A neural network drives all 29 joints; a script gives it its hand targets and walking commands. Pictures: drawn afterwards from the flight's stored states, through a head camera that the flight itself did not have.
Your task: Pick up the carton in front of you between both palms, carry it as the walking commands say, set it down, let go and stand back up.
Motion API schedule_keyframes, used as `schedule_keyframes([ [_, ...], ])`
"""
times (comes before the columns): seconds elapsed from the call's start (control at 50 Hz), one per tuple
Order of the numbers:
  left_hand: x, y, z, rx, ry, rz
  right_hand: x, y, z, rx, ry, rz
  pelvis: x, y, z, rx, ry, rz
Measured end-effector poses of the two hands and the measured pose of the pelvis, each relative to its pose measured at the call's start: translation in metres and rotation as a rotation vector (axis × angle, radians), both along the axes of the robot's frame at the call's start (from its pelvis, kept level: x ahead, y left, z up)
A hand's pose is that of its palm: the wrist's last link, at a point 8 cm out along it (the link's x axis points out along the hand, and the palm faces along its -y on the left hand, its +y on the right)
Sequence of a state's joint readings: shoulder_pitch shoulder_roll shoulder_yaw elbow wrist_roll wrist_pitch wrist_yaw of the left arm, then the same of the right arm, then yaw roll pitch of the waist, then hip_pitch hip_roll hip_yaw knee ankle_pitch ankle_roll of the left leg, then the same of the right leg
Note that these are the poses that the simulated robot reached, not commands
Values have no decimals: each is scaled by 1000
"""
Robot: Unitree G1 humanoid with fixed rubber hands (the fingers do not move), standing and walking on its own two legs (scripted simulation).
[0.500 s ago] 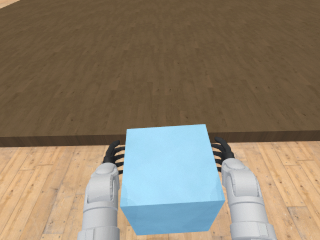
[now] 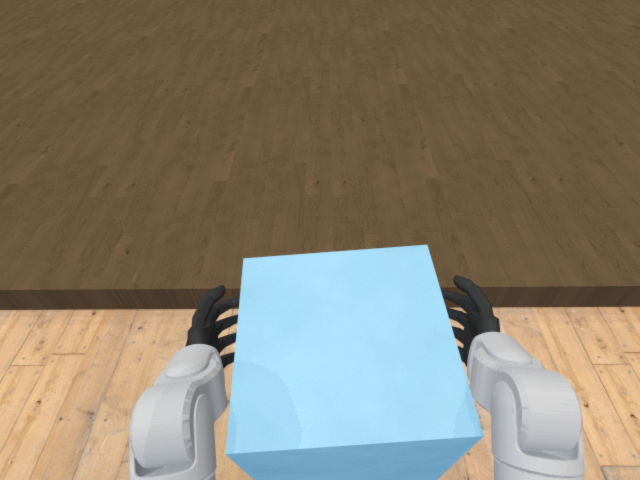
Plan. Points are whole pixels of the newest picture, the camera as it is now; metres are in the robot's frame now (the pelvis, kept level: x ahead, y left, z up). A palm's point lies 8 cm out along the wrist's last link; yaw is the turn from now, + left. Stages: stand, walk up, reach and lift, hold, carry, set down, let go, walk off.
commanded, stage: carry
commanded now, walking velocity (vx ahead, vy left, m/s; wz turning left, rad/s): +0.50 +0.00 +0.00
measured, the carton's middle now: (343, 378) +0.24 +0.00 +0.02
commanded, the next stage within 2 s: none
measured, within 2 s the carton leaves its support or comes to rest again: neither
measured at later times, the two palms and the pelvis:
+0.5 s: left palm (212, 142) +0.59 +0.19 +0.14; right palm (400, 140) +0.56 -0.11 +0.15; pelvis +0.30 +0.06 +0.01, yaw -3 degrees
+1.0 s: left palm (252, 80) +0.92 +0.16 +0.09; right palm (383, 75) +0.92 -0.14 +0.09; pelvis +0.54 +0.01 -0.02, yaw +0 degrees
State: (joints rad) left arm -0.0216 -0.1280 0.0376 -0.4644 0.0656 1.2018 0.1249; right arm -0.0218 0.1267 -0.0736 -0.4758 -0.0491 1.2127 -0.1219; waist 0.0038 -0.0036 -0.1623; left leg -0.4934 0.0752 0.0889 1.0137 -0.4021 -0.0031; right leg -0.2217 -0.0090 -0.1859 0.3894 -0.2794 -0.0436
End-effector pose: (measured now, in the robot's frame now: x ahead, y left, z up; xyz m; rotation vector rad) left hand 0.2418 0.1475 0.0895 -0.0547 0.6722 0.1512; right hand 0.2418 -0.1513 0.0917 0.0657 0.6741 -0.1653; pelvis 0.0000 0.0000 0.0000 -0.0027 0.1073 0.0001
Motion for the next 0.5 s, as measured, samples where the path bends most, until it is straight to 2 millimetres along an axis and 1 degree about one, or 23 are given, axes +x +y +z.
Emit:
schedule_keyframes([
  [0.06,29,9,8,1,-5,31,38,9,6,5,-6,29,33,3,4,13,-2,-5],
  [0.12,67,19,11,0,-20,41,77,19,7,5,-20,38,70,11,1,16,-8,-6],
  [0.18,111,29,5,-8,-28,36,118,29,1,-3,-28,33,112,22,-8,14,-20,-9],
  [0.26,178,42,-9,-29,-59,9,175,42,-8,-20,-59,5,170,41,-28,24,-47,-31],
  [0.28,193,44,-11,-34,-52,1,187,43,-9,-23,-53,-4,181,44,-28,23,-46,-36],
  [0.32,219,44,-9,-38,-34,-18,207,44,-7,-22,-34,-27,200,50,-22,15,-44,-50],
  [0.36,244,43,0,-42,-33,-39,226,43,2,-22,-33,-51,220,54,-13,6,-39,-55],
  [0.4,272,41,13,-49,-58,-55,248,42,16,-24,-58,-70,240,57,-5,-3,-34,-54],
  [0.44,300,39,28,-57,-98,-62,274,40,32,-22,-99,-84,262,57,1,-11,-30,-50],
  [0.5,346,38,50,-72,-157,-50,321,39,55,-7,-159,-90,297,56,6,-15,-26,-43],
])
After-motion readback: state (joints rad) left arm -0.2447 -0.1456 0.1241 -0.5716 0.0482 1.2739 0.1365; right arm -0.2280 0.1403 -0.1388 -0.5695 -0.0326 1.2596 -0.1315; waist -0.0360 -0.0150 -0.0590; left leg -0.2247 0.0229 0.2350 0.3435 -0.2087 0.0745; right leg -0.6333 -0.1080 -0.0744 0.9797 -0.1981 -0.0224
